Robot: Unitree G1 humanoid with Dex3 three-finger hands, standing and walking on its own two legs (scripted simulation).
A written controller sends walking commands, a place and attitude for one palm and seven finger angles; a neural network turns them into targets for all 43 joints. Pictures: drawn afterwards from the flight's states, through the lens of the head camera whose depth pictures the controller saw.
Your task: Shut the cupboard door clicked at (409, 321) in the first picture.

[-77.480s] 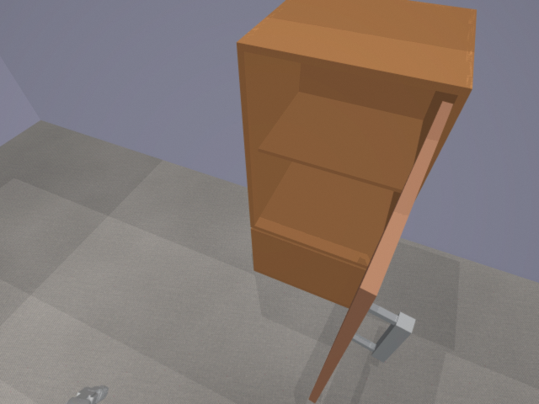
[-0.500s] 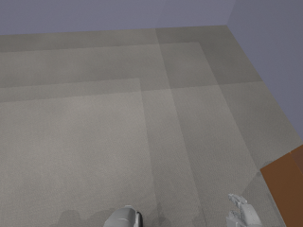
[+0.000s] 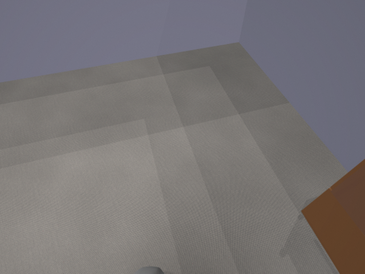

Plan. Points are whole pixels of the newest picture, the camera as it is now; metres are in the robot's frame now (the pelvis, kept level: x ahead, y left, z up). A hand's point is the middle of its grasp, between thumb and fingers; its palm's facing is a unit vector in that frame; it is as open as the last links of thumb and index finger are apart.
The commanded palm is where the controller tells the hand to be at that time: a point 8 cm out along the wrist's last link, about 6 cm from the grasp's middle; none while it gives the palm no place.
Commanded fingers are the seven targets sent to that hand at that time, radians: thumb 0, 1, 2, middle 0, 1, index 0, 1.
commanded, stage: turn to face it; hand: left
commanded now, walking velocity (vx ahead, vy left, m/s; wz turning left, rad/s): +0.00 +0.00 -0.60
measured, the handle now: out of the picture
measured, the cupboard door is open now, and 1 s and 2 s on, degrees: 1 1 1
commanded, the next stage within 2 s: take the last steps up to it in 1.84 s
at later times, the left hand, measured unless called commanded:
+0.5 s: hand (125, 237) +0.22 +0.18 -0.15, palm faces -0.30 -0.91 -0.28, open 7.4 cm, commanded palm none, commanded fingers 0.00 0.90 0.90 -0.20 -0.30 -0.20 -0.30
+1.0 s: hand (136, 233) +0.23 +0.15 -0.17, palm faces -0.52 -0.83 -0.21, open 7.4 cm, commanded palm none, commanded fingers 0.00 0.90 0.90 -0.20 -0.30 -0.20 -0.30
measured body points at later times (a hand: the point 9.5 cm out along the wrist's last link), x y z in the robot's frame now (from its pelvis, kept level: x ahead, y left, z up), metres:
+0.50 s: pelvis +0.02 +0.01 -0.01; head +0.06 -0.01 +0.44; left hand +0.23 +0.22 -0.13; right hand -0.03 -0.24 -0.16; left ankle +0.02 +0.13 -0.74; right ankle -0.02 -0.10 -0.73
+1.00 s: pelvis +0.05 +0.02 +0.00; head +0.10 +0.02 +0.45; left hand +0.26 +0.20 -0.15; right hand -0.02 -0.23 -0.13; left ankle +0.12 +0.12 -0.74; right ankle -0.05 -0.07 -0.66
